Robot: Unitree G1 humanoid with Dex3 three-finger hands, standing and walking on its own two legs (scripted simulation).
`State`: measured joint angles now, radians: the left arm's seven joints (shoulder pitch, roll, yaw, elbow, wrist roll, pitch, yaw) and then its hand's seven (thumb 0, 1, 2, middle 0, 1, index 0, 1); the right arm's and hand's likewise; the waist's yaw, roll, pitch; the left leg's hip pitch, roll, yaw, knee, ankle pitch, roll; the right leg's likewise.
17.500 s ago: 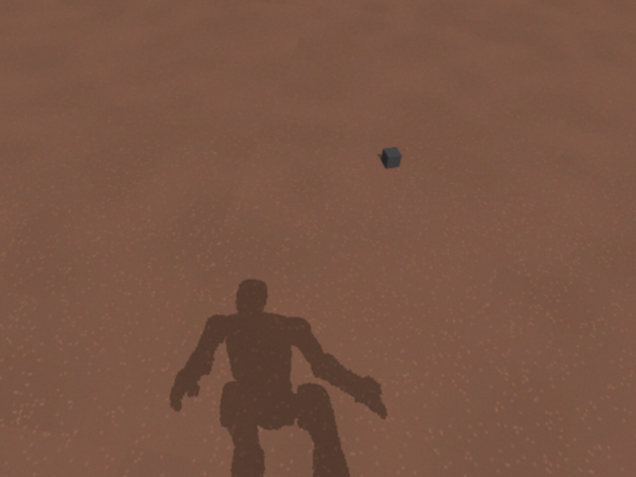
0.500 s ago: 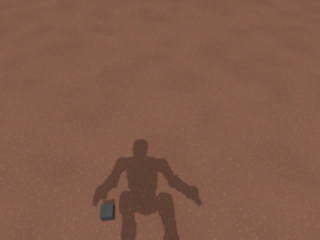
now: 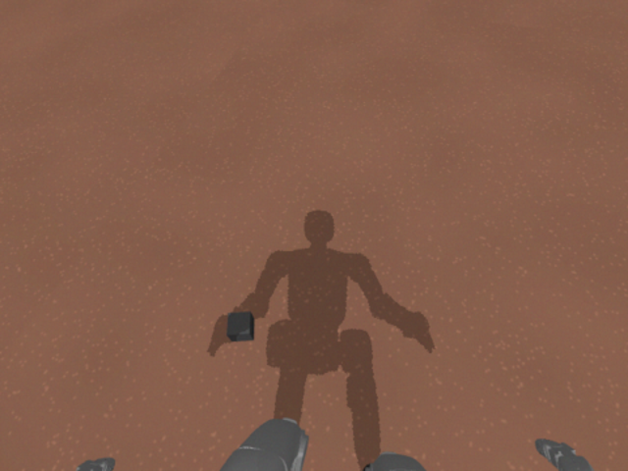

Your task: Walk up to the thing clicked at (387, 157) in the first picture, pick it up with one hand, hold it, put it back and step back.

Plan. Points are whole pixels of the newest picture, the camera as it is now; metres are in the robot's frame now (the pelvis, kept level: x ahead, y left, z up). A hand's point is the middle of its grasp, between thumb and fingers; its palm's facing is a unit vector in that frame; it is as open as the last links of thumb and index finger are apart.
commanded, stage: walk up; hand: left
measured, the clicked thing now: (241, 326) +0.51 +0.29 -0.73
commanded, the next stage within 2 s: stand in 1.84 s
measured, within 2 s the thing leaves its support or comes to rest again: neither
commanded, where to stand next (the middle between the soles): +0.14 +0.03 m, yaw +4 degrees
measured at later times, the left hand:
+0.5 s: hand out of the picture -0.06 +0.30 -0.15, palm faces +0.00 -0.91 -0.41, open 7.4 cm
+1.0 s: hand out of the picture -0.15 +0.30 -0.14, palm faces +0.03 -0.94 -0.35, open 7.4 cm
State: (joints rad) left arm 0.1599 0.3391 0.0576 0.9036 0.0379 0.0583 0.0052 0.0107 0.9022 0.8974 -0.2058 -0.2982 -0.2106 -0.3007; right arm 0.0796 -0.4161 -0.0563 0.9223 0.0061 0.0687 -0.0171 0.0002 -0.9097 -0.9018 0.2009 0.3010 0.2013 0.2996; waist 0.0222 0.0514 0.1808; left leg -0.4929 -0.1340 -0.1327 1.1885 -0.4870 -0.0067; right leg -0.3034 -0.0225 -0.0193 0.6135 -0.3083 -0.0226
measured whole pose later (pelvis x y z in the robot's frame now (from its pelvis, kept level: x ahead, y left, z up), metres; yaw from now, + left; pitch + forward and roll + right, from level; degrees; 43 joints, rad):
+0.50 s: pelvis -0.15 +0.02 +0.00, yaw -1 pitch -2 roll -1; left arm 0.19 0.40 0.08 0.84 0.01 0.04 0.03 0.01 0.90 0.90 -0.20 -0.30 -0.21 -0.30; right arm 0.04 -0.37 -0.04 0.82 -0.03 0.05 -0.01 0.00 -0.90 -0.90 0.21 0.30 0.21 0.30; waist 0.03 0.00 0.19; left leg -0.34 0.04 0.03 0.61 -0.23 0.01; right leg -0.28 0.03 0.06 0.85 -0.49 0.04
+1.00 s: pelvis -0.24 +0.04 +0.00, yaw +1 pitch -3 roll +0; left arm 0.19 0.39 0.08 0.90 0.02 0.04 -0.02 0.01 0.90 0.90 -0.20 -0.30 -0.21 -0.30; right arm 0.28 -0.33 -0.04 1.00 -0.05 0.00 0.00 0.01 -0.91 -0.90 0.20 0.30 0.20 0.30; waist -0.02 -0.05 0.07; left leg -0.17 -0.02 -0.04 0.54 -0.32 0.02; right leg -0.34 0.00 0.07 0.82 -0.47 -0.01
